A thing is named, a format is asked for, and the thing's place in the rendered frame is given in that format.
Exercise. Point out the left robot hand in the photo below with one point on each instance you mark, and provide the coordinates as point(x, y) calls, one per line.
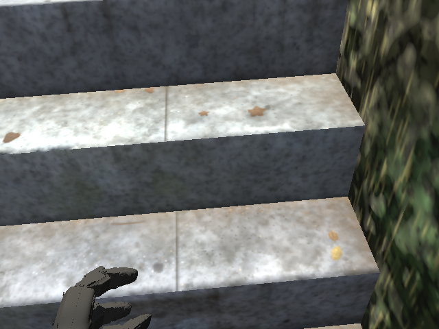
point(78, 309)

